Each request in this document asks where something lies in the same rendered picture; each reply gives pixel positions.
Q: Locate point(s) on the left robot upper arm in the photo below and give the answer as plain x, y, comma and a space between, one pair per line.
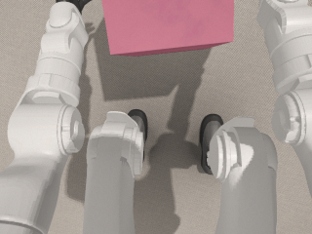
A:
42, 136

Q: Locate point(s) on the right robot forearm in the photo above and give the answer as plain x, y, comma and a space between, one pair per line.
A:
287, 27

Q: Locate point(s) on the left robot foot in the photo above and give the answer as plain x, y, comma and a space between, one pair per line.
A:
141, 120

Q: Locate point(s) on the carton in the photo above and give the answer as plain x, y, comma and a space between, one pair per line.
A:
151, 27

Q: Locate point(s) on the right robot upper arm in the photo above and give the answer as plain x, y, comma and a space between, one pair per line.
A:
292, 123

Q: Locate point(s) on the left robot forearm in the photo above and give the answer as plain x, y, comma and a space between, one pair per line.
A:
59, 64

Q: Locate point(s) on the robot left hand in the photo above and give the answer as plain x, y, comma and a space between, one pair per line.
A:
78, 3

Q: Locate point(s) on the robot right shin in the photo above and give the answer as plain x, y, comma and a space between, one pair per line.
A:
247, 121

